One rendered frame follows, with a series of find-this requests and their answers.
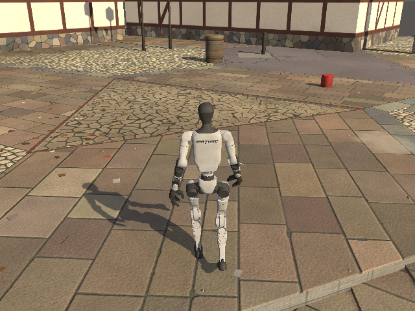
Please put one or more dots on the left robot upper arm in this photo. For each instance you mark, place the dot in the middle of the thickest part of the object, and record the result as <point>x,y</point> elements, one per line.
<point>183,149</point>

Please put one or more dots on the robot left hand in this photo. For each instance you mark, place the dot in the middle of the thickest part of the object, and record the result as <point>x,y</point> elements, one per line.
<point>173,197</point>

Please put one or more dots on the robot right hand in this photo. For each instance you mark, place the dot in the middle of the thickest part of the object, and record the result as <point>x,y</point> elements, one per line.
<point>238,182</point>

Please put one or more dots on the humanoid robot torso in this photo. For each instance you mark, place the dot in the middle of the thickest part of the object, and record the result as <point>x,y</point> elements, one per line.
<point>207,157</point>

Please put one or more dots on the right robot upper arm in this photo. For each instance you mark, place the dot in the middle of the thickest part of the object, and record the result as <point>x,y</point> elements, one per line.
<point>230,147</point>

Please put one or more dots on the left robot thigh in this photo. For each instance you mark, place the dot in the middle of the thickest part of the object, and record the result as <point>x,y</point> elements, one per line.
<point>192,190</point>

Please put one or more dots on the right robot forearm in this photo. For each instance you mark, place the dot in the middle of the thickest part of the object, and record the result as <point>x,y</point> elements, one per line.
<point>236,169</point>

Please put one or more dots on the left robot forearm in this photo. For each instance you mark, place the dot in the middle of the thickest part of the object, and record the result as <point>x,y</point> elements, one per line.
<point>177,176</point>

